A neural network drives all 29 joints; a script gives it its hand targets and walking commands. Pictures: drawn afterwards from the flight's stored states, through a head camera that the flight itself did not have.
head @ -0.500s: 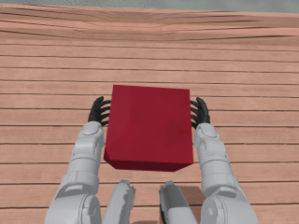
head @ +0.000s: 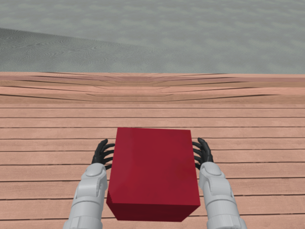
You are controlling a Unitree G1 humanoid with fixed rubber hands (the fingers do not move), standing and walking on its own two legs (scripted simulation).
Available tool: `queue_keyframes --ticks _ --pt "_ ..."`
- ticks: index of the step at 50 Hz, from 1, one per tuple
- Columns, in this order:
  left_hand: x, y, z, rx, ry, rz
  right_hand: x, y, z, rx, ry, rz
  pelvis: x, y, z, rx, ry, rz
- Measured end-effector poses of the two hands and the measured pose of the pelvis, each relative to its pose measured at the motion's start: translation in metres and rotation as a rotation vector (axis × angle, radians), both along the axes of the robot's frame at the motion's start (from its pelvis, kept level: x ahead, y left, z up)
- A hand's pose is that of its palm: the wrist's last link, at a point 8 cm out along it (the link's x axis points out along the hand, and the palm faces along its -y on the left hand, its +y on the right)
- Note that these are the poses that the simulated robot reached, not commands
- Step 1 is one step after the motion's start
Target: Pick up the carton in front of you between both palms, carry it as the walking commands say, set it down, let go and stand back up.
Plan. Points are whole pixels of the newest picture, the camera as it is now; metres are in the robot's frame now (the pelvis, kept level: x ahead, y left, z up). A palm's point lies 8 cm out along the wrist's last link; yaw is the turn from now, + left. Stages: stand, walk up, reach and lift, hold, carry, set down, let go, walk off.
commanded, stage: reach and lift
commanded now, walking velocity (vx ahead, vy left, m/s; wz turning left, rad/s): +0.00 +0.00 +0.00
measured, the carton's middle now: (151, 178) +0.29 +0.00 -0.08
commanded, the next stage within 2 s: hold in 1.20 s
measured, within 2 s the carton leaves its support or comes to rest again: neither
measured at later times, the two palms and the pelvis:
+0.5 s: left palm (94, 163) +0.28 +0.15 +0.04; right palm (213, 160) +0.28 -0.15 +0.05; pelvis -0.02 +0.00 +0.02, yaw +0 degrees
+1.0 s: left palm (94, 157) +0.29 +0.15 +0.06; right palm (214, 155) +0.29 -0.15 +0.06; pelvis +0.00 +0.00 +0.03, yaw +0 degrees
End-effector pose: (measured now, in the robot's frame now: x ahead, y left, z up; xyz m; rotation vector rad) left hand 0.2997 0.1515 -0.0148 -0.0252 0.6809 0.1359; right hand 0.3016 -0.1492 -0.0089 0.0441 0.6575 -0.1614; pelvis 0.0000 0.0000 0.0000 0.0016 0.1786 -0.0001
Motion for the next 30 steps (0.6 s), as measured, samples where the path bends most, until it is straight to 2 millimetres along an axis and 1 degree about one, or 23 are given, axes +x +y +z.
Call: queue_keyframes --ticks 7,11,13,18,22,30 --pt "-0.010 -0.003 0.041 0.014 -0.018 -0.002 -0.007 -0.003 0.040 -0.017 -0.019 0.023 0.005 0.000 0.017 0.000 -0.128 -0.002" --pt "-0.013 -0.004 0.055 0.030 -0.012 -0.019 -0.012 -0.005 0.054 -0.031 -0.012 0.032 0.002 -0.001 0.021 0.001 -0.186 -0.003" --pt "-0.015 -0.004 0.057 0.035 0.000 -0.023 -0.014 -0.005 0.056 -0.037 0.000 0.036 -0.001 -0.001 0.021 0.000 -0.206 -0.004" --pt "-0.020 -0.003 0.056 0.031 0.023 -0.021 -0.018 -0.004 0.055 -0.036 0.023 0.039 -0.009 -0.001 0.021 -0.001 -0.230 -0.004" --pt "-0.021 -0.002 0.057 0.030 0.017 -0.018 -0.018 -0.003 0.056 -0.035 0.017 0.037 -0.015 -0.001 0.020 -0.001 -0.235 -0.004" --pt "-0.016 -0.002 0.063 0.028 0.003 -0.021 -0.015 -0.002 0.062 -0.033 0.004 0.031 -0.015 0.000 0.021 0.000 -0.237 -0.005"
